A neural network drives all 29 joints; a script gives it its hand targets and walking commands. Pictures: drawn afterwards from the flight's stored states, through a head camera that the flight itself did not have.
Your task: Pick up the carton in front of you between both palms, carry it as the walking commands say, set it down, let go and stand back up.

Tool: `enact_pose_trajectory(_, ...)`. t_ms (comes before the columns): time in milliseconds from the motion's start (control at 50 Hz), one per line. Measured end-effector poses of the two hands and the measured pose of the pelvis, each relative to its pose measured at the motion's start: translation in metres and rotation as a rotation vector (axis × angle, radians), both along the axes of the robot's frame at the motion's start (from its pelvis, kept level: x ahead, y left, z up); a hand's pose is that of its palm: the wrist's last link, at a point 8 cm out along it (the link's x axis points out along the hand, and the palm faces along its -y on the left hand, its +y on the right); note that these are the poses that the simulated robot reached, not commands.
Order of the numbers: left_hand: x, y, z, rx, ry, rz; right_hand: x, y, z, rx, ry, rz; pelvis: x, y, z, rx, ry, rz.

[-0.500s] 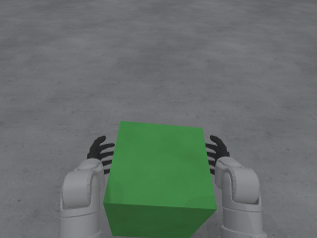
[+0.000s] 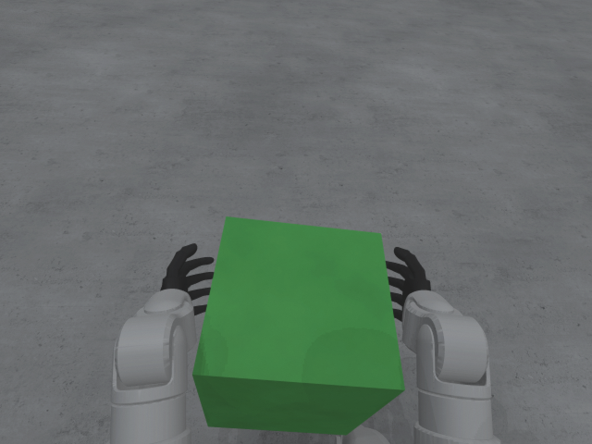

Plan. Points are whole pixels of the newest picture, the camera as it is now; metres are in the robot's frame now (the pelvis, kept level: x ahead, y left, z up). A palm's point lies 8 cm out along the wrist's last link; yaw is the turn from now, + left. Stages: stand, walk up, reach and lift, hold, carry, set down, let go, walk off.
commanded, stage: carry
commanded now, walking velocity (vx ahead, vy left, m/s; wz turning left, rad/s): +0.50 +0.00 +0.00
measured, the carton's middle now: (290, 334) +0.27 +0.00 -0.01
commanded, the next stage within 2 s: none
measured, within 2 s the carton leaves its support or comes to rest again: neither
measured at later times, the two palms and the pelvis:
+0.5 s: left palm (229, 145) +0.58 +0.11 +0.08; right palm (389, 147) +0.59 -0.19 +0.07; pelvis +0.31 -0.06 +0.00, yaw +3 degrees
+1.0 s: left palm (219, 59) +0.91 +0.16 +0.07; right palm (342, 64) +0.91 -0.14 +0.08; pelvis +0.63 +0.01 +0.00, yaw +0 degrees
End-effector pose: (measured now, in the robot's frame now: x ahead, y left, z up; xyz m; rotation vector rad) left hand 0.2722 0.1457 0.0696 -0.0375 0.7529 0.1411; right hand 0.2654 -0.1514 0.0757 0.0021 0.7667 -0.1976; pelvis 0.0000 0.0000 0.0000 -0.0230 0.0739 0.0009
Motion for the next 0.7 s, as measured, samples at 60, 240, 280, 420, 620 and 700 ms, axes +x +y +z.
enact_pose_trajectory(60,0.036,-0.001,0.013,0.0,-0.046,0.014,0.04,-0.001,0.012,0.005,-0.046,0.012,0.037,-0.004,0.002,0.001,-0.001,0.005)
enact_pose_trajectory(240,0.164,-0.026,0.018,0.025,-0.118,0.063,0.18,-0.026,0.006,0.047,-0.117,0.047,0.172,-0.037,-0.026,0.029,-0.025,0.031)
enact_pose_trajectory(280,0.193,-0.034,0.01,0.047,-0.092,0.062,0.21,-0.033,-0.006,0.059,-0.092,0.055,0.197,-0.044,-0.031,0.011,-0.024,0.036)
enact_pose_trajectory(420,0.258,-0.04,-0.003,0.044,0.037,0.091,0.283,-0.039,-0.019,0.066,0.038,0.073,0.267,-0.059,-0.008,0.037,-0.006,0.057)
enact_pose_trajectory(620,0.388,-0.032,0.024,0.04,-0.08,0.065,0.407,-0.031,0.011,0.057,-0.08,0.054,0.393,-0.044,-0.003,0.04,-0.003,0.038)
enact_pose_trajectory(700,0.452,-0.017,0.019,0.024,-0.103,0.051,0.465,-0.017,0.009,0.043,-0.102,0.038,0.455,-0.026,-0.016,0.028,-0.012,0.028)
